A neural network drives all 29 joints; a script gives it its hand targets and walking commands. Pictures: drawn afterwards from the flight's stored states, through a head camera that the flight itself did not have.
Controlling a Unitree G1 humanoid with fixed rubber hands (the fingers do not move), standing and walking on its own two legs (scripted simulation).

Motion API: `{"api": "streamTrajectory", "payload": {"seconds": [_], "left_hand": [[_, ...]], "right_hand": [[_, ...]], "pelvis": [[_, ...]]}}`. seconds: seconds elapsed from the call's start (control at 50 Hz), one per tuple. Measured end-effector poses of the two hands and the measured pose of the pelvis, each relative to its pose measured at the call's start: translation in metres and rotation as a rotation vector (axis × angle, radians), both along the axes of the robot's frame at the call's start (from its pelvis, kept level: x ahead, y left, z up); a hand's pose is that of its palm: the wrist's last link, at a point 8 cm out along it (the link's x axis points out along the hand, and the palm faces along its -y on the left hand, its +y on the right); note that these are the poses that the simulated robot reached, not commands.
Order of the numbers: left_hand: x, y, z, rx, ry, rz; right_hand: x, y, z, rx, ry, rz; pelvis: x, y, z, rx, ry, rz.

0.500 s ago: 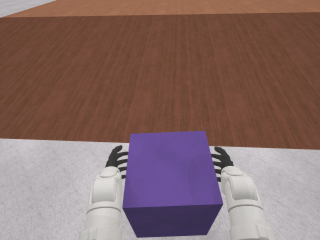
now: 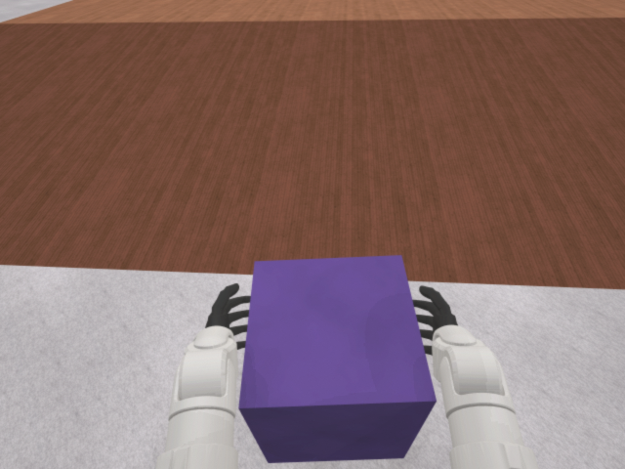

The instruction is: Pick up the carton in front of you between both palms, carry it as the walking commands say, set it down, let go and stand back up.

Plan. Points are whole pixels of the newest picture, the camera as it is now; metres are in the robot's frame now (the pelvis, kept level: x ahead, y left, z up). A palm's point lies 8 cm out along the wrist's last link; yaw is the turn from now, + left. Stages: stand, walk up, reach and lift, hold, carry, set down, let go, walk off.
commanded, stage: hold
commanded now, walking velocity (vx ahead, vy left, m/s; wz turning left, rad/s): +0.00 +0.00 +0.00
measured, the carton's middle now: (332, 363) +0.30 +0.00 -0.03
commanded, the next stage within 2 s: carry in 0.10 s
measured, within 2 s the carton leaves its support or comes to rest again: neither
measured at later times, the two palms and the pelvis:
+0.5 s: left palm (231, 276) +0.37 +0.15 +0.08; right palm (440, 274) +0.37 -0.15 +0.08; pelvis +0.10 -0.01 -0.02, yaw +3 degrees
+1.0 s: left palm (271, 195) +0.59 +0.11 +0.07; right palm (425, 187) +0.61 -0.19 +0.07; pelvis +0.37 -0.06 -0.01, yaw +4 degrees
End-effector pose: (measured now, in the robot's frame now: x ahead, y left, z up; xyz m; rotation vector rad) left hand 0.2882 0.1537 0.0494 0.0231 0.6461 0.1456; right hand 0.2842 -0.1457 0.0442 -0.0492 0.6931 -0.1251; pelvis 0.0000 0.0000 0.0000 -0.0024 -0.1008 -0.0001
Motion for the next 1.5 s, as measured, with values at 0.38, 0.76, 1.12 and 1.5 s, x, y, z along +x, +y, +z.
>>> {"api": "streamTrajectory", "payload": {"seconds": [0.38,0.76,1.12,1.5], "left_hand": [[0.05,-0.005,0.026,-0.041,-0.1,0.027],[0.182,-0.026,0.03,-0.09,0.018,0.012],[0.36,-0.044,0.042,-0.063,0.002,0.17],[0.64,-0.026,0.03,-0.109,0.011,0.017]], "right_hand": [[0.052,-0.005,0.026,0.05,-0.102,-0.033],[0.167,-0.026,0.03,0.111,0.001,-0.134],[0.396,-0.043,0.039,0.112,-0.007,0.034],[0.63,-0.026,0.035,0.081,-0.013,-0.104]], "pelvis": [[0.057,-0.003,-0.017,0.002,0.163,-0.017],[0.235,-0.013,-0.007,-0.011,0.207,-0.016],[0.441,-0.063,0.003,0.027,0.183,0.062],[0.687,-0.016,-0.012,0.016,0.156,-0.024]]}}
